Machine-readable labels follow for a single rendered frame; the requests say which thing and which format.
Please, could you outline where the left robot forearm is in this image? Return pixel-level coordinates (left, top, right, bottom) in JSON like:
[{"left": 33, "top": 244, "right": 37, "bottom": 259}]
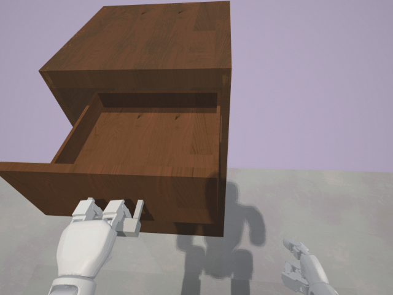
[{"left": 49, "top": 275, "right": 97, "bottom": 295}]

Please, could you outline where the handle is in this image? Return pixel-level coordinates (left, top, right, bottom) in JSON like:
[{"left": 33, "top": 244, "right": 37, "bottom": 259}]
[{"left": 87, "top": 197, "right": 144, "bottom": 237}]

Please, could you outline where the cabinet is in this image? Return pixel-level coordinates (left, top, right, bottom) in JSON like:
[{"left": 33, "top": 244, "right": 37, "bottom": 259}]
[{"left": 39, "top": 1, "right": 232, "bottom": 237}]

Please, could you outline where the drawer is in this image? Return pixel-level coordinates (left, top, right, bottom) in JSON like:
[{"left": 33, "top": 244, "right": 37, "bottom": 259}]
[{"left": 0, "top": 91, "right": 220, "bottom": 224}]

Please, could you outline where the robot left hand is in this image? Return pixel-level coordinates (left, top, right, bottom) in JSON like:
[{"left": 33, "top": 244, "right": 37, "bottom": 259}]
[{"left": 56, "top": 200, "right": 132, "bottom": 279}]

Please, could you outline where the robot right hand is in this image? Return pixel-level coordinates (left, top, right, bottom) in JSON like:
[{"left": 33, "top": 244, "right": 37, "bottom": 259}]
[{"left": 281, "top": 238, "right": 330, "bottom": 295}]

